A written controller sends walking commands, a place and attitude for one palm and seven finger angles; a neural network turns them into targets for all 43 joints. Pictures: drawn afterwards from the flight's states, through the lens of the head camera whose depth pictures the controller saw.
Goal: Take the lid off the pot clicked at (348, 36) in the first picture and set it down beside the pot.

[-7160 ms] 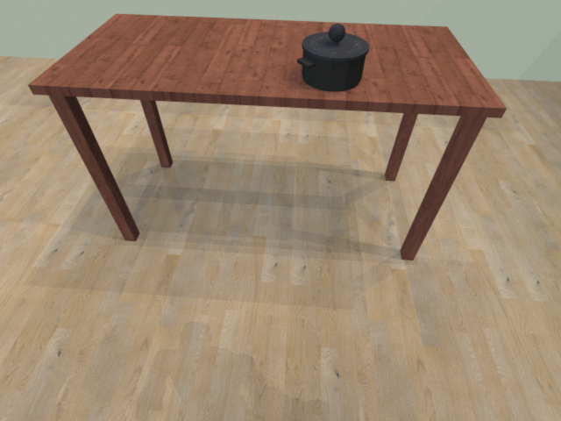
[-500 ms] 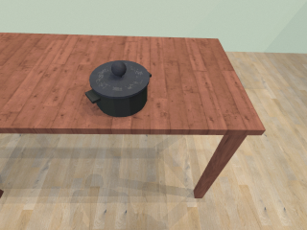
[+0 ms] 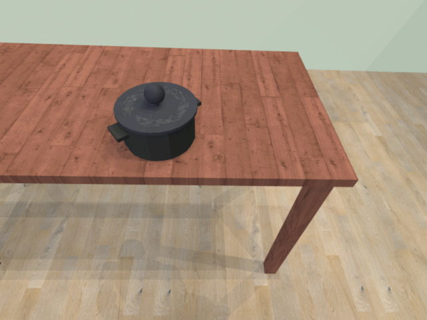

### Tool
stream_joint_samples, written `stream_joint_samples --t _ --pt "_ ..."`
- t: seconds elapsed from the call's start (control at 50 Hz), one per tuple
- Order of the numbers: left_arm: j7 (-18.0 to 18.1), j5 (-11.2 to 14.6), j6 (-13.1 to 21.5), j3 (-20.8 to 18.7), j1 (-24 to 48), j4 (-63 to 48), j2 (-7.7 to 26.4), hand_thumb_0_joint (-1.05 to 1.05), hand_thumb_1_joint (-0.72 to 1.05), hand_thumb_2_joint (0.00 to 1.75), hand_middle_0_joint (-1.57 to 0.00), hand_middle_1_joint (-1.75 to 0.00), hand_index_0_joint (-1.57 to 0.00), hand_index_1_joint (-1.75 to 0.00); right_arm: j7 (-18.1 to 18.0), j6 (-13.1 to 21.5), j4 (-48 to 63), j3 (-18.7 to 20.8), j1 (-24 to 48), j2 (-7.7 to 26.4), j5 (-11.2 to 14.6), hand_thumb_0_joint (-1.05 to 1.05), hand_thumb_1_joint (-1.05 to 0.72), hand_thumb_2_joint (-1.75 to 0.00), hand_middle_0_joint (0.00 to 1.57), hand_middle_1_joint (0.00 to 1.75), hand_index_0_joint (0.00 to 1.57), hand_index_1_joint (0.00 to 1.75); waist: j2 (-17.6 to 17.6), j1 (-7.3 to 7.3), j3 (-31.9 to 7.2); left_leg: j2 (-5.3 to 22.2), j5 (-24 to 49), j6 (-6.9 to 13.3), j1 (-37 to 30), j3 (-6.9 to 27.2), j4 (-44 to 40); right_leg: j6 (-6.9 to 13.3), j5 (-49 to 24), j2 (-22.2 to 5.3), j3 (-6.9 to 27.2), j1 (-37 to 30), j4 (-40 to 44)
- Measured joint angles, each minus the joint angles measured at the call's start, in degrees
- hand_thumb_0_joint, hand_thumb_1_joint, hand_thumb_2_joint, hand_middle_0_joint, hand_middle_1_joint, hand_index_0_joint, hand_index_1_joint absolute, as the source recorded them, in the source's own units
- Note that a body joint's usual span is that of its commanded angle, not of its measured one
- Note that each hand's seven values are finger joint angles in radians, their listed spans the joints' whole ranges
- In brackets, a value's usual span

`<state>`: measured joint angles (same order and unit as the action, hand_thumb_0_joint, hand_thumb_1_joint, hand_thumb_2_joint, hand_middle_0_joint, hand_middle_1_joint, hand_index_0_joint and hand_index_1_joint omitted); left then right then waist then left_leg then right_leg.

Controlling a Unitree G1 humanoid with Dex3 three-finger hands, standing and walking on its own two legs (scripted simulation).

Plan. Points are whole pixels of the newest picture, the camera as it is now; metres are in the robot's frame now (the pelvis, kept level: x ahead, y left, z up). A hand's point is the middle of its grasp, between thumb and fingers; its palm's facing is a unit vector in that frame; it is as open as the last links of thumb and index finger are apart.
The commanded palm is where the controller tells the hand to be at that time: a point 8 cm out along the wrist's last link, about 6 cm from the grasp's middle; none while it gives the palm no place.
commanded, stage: look again from close up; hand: left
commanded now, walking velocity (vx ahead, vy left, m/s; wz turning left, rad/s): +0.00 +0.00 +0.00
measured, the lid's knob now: (154, 93) +0.54 +0.18 +0.13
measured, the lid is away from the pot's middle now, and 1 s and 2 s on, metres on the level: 0.00 0.00 0.00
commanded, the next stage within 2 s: shuffle to correct the standing spot in 0.26 s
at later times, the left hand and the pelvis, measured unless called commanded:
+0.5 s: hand out of the picture +0.01 +0.17 -0.18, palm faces +0.04 -0.98 -0.18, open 7.4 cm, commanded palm none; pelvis +0.00 +0.00 +0.00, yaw +1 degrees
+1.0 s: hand (136, 290) +0.21 +0.19 -0.17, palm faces +0.09 -0.98 -0.20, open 7.4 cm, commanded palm none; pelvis +0.11 +0.00 -0.01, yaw +5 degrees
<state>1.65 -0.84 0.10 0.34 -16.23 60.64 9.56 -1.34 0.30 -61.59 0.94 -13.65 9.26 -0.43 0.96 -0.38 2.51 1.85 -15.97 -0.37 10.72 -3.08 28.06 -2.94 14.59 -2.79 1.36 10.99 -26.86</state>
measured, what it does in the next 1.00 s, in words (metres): walks ahead: right foot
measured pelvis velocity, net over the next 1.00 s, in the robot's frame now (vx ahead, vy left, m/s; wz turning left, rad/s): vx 0.11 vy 0.00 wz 0.09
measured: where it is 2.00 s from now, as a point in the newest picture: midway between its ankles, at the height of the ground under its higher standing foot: outside the picture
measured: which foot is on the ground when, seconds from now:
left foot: down 0.00-1.00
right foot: down 0.00-0.68, up 0.70-0.96, down 0.98-1.00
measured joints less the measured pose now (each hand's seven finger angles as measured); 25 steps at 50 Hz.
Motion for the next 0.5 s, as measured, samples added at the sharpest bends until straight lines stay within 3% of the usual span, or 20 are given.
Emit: stream_joint_samples --t 0.5 --pt "-0.65 -0.41 -0.64 -0.90 -0.47 -0.41 0.15 0.00 0.91 0.90 -0.20 -0.30 -0.20 -0.30 0.46 -0.26 -0.47 -0.11 -3.24 -0.93 -0.41 0.00 -0.92 -0.90 0.20 0.30 0.20 0.30 -0.03 0.30 -0.71 -0.18 -1.18 0.11 0.92 0.97 1.78 0.71 1.72 -0.20 -0.97 0.38 -1.68"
